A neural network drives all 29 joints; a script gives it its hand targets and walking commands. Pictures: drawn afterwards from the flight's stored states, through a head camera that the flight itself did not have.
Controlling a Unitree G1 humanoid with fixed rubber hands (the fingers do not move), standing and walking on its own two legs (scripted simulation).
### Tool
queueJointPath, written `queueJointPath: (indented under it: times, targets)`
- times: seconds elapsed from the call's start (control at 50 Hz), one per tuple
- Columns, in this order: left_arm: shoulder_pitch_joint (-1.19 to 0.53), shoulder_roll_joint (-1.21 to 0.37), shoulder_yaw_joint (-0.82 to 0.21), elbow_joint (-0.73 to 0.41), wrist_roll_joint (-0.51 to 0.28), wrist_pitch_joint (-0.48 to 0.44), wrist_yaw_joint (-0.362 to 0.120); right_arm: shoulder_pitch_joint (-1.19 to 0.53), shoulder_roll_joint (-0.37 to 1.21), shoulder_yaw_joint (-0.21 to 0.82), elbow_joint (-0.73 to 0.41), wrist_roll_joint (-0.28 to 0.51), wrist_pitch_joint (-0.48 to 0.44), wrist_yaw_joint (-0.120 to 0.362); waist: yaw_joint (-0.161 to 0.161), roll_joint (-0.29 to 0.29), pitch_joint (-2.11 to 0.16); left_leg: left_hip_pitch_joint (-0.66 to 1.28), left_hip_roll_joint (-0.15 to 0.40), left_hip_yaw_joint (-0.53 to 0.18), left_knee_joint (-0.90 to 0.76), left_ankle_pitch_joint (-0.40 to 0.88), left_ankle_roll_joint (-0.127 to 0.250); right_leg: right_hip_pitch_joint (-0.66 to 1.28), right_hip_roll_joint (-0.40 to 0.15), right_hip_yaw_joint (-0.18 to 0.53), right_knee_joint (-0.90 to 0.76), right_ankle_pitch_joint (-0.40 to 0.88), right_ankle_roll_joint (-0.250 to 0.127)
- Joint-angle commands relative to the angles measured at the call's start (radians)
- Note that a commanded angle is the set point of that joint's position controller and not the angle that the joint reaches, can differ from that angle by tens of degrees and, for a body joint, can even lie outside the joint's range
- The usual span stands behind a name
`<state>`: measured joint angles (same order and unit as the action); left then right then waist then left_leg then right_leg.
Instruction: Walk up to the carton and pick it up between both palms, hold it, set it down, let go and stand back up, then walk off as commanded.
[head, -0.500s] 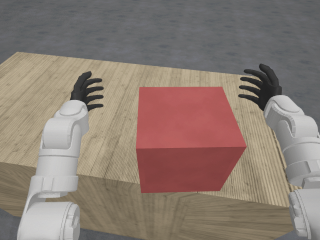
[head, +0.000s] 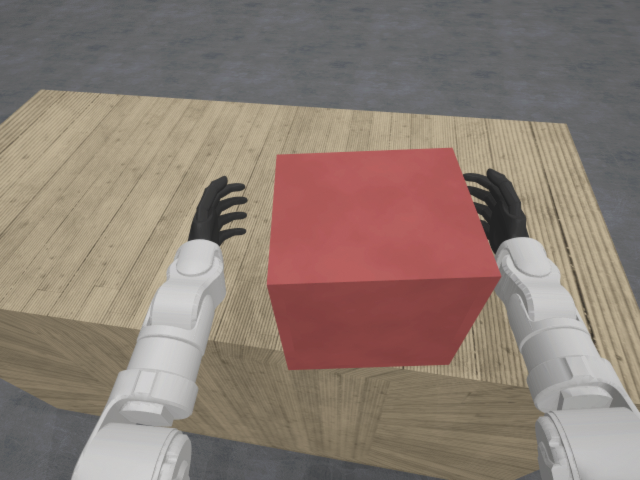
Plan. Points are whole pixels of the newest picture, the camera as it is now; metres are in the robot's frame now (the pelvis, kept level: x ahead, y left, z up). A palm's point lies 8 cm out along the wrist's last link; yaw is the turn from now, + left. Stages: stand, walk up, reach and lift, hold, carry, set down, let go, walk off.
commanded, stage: reach and lift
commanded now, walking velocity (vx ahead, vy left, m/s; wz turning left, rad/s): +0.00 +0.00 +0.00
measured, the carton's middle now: (366, 264) +0.39 -0.03 +0.05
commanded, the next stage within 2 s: none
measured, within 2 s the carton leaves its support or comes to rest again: neither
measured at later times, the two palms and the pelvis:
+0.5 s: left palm (233, 242) +0.39 +0.13 +0.10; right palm (483, 236) +0.41 -0.18 +0.09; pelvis -0.02 -0.01 +0.00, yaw +1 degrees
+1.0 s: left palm (232, 242) +0.39 +0.14 +0.10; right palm (483, 239) +0.40 -0.18 +0.09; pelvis -0.01 -0.01 +0.00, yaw +0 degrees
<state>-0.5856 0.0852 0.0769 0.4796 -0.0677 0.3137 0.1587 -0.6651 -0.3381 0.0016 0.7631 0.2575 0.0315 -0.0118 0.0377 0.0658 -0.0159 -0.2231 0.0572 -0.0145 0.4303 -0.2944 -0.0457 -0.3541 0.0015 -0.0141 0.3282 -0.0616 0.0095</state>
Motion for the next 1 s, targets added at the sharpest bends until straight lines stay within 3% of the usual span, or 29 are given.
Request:
queueJointPath:
  times: [0.0, 0.02, 0.04, 0.06, 0.08, 0.14, 0.18, 0.2, 0.22, 0.3, 0.32, 0.36, 0.4, 0.42, 0.44, 0.54, 0.64, 0.68, 0.72, 0.76, 0.8, 0.84, 0.86, 0.9, 0.92, 0.96, 0.98]
  targets:
    - [-0.326, 0.069, 0.044, -0.02, 0.02, -0.068, -0.012, -0.4, -0.122, 0.017, -0.031, 0.029, -0.04, -0.025, -0.008, -0.155, -0.48, -0.116, -0.069, 0.064, -0.065, 0.382, -0.022, 0.528, 0.053, 0.002, 0.06, 0.307, 0.009]
    - [-0.34, 0.102, 0.073, -0.072, 0.038, -0.077, -0.016, -0.4, -0.124, 0.024, -0.09, 0.037, -0.044, -0.03, 0.016, -0.147, -0.506, -0.091, -0.075, 0.074, -0.074, 0.398, -0.023, 0.558, 0.054, 0.007, 0.06, 0.342, 0.015]
    - [-0.351, 0.104, 0.082, -0.067, 0.039, -0.075, -0.017, -0.407, -0.125, 0.029, -0.073, 0.049, -0.042, -0.036, 0.012, -0.142, -0.503, -0.099, -0.077, 0.076, -0.074, 0.38, -0.019, 0.568, 0.047, 0.013, 0.057, 0.352, 0.016]
    - [-0.371, 0.101, 0.091, -0.048, 0.044, -0.08, -0.015, -0.426, -0.095, 0.039, -0.052, 0.039, -0.039, -0.041, 0.028, -0.131, -0.491, -0.11, -0.078, 0.076, -0.08, 0.376, -0.015, 0.574, 0.041, 0.022, 0.052, 0.327, 0.016]
    - [-0.405, 0.094, 0.072, -0.076, 0.029, -0.089, -0.014, -0.458, -0.117, 0.02, -0.076, 0.042, -0.043, -0.047, 0.002, -0.133, -0.48, -0.097, -0.075, 0.07, -0.083, 0.365, -0.017, 0.565, 0.046, 0.012, 0.045, 0.308, 0.016]
    - [-0.467, 0.102, 0.056, -0.057, 0.016, -0.12, -0.006, -0.49, -0.077, 0.026, -0.085, 0.04, -0.049, -0.053, 0.013, -0.09, -0.49, -0.121, -0.083, 0.077, -0.084, 0.317, -0.01, 0.545, 0.038, 0.015, 0.042, 0.239, 0.01]
    - [-0.509, 0.091, 0.032, -0.026, 0.003, -0.135, 0.002, -0.523, -0.048, 0.005, -0.067, 0.011, -0.042, -0.057, -0.004, -0.097, -0.469, -0.145, -0.079, 0.072, -0.092, 0.24, 0.0, 0.523, 0.031, 0.022, 0.031, 0.163, 0.01]
    - [-0.534, 0.09, 0.025, -0.063, -0.002, -0.148, 0.006, -0.533, -0.032, -0.004, -0.075, 0.006, -0.039, -0.057, -0.02, -0.087, -0.491, -0.139, -0.079, 0.064, -0.098, 0.229, 0.003, 0.517, 0.033, 0.015, 0.037, 0.151, 0.014]
    - [-0.565, 0.085, 0.017, -0.027, -0.015, -0.163, 0.011, -0.543, -0.023, 0.006, -0.05, -0.005, -0.033, -0.06, -0.005, -0.091, -0.483, -0.152, -0.079, 0.067, -0.102, 0.188, 0.013, 0.501, 0.026, 0.018, 0.027, 0.096, 0.012]
    - [-0.624, 0.052, -0.016, 0.062, -0.023, -0.199, 0.028, -0.598, 0.053, -0.028, -0.025, -0.045, -0.039, -0.07, -0.021, -0.084, -0.503, -0.21, -0.081, 0.058, -0.103, 0.087, 0.023, 0.473, 0.015, 0.018, 0.028, 0.008, 0.01]
    - [-0.607, 0.061, 0.005, 0.055, -0.006, -0.204, 0.036, -0.594, 0.037, -0.04, -0.071, -0.065, -0.047, -0.08, -0.012, -0.088, -0.545, -0.212, -0.079, 0.058, -0.101, 0.113, 0.019, 0.491, 0.017, 0.013, 0.035, 0.036, 0.011]
    - [-0.623, 0.066, 0.014, 0.08, -0.005, -0.215, 0.044, -0.606, 0.037, -0.054, -0.038, -0.077, -0.054, -0.092, -0.021, -0.087, -0.585, -0.197, -0.082, 0.058, -0.084, 0.133, 0.01, 0.488, 0.026, 0.009, 0.045, 0.058, 0.012]
    - [-0.62, 0.049, 0.023, 0.106, 0.018, -0.214, 0.052, -0.607, 0.042, -0.044, -0.023, -0.083, -0.058, -0.103, -0.003, -0.07, -0.602, -0.199, -0.078, 0.058, -0.07, 0.17, 0.0, 0.491, 0.034, 0.004, 0.048, 0.087, 0.005]
    - [-0.621, 0.036, 0.01, 0.088, 0.014, -0.21, 0.057, -0.589, 0.039, -0.059, 0.003, -0.091, -0.055, -0.106, -0.027, -0.065, -0.601, -0.179, -0.077, 0.059, -0.073, 0.194, -0.005, 0.484, 0.034, -0.007, 0.049, 0.109, 0.007]
    - [-0.62, 0.04, 0.028, 0.094, 0.035, -0.202, 0.054, -0.598, 0.047, -0.031, 0.005, -0.072, -0.055, -0.109, 0.001, -0.052, -0.583, -0.164, -0.077, 0.063, -0.066, 0.228, -0.014, 0.493, 0.038, -0.007, 0.05, 0.146, 0.003]
    - [-0.569, 0.023, 0.05, 0.111, 0.043, -0.172, 0.044, -0.606, 0.064, 0.006, -0.014, -0.046, -0.045, -0.134, 0.011, -0.128, -0.551, -0.138, -0.071, 0.07, -0.062, 0.284, -0.009, 0.537, 0.049, -0.007, 0.042, 0.186, 0.018]
    - [-0.577, -0.008, 0.033, 0.061, 0.025, -0.157, 0.046, -0.604, 0.101, 0.003, -0.049, -0.04, -0.031, -0.138, -0.01, -0.14, -0.518, -0.122, -0.073, 0.062, -0.062, 0.262, -0.002, 0.518, 0.052, -0.005, 0.029, 0.166, 0.02]
    - [-0.588, -0.024, 0.02, 0.02, 0.029, -0.151, 0.042, -0.619, 0.117, 0.017, -0.084, -0.033, -0.025, -0.144, 0.001, -0.12, -0.533, -0.119, -0.076, 0.06, -0.057, 0.283, -0.002, 0.531, 0.047, -0.008, 0.033, 0.203, 0.021]
    - [-0.584, -0.043, 0.019, 0.012, 0.041, -0.139, 0.04, -0.606, 0.111, -0.003, -0.087, -0.052, -0.026, -0.144, -0.028, -0.097, -0.511, -0.115, -0.073, 0.058, -0.06, 0.308, -0.013, 0.532, 0.049, -0.009, 0.028, 0.213, 0.018]
    - [-0.581, -0.068, 0.024, -0.017, 0.058, -0.135, 0.05, -0.602, 0.134, 0.002, -0.084, -0.046, -0.023, -0.143, -0.003, -0.086, -0.52, -0.097, -0.074, 0.066, -0.064, 0.303, -0.013, 0.511, 0.052, -0.013, 0.02, 0.189, 0.022]
    - [-0.581, -0.083, 0.015, -0.03, 0.057, -0.131, 0.052, -0.593, 0.16, 0.006, -0.108, -0.056, -0.02, -0.138, 0.0, -0.084, -0.533, -0.097, -0.073, 0.063, -0.067, 0.279, -0.006, 0.503, 0.048, -0.01, 0.02, 0.172, 0.018]
    - [-0.556, -0.109, 0.002, -0.054, 0.065, -0.12, 0.052, -0.583, 0.152, -0.002, -0.118, -0.053, -0.024, -0.14, -0.009, -0.056, -0.55, -0.067, -0.072, 0.064, -0.058, 0.337, -0.021, 0.508, 0.051, -0.014, 0.024, 0.225, 0.017]
    - [-0.566, -0.115, -0.007, -0.079, 0.069, -0.115, 0.049, -0.577, 0.167, 0.0, -0.145, -0.051, -0.025, -0.143, -0.027, -0.059, -0.564, -0.07, -0.075, 0.057, -0.052, 0.343, -0.02, 0.53, 0.05, -0.012, 0.022, 0.247, 0.018]
    - [-0.553, -0.112, 0.012, -0.087, 0.089, -0.116, 0.048, -0.571, 0.187, 0.0, -0.138, -0.066, -0.021, -0.143, -0.009, -0.064, -0.558, -0.082, -0.07, 0.061, -0.065, 0.337, -0.023, 0.536, 0.047, -0.011, 0.023, 0.247, 0.023]
    - [-0.579, -0.118, 0.0, -0.094, 0.089, -0.116, 0.048, -0.579, 0.189, -0.005, -0.124, -0.07, -0.02, -0.143, -0.033, -0.05, -0.545, -0.081, -0.071, 0.063, -0.066, 0.333, -0.021, 0.522, 0.048, -0.022, 0.024, 0.237, 0.025]
    - [-0.575, -0.133, 0.003, -0.11, 0.089, -0.115, 0.041, -0.597, 0.21, -0.003, -0.16, -0.077, -0.021, -0.135, -0.008, -0.058, -0.534, -0.071, -0.072, 0.061, -0.062, 0.329, -0.012, 0.504, 0.049, -0.02, 0.019, 0.207, 0.018]
    - [-0.561, -0.142, 0.003, -0.098, 0.095, -0.112, 0.037, -0.58, 0.219, -0.014, -0.153, -0.087, -0.023, -0.134, -0.026, -0.064, -0.53, -0.07, -0.068, 0.061, -0.064, 0.326, -0.016, 0.514, 0.048, -0.027, 0.018, 0.222, 0.02]
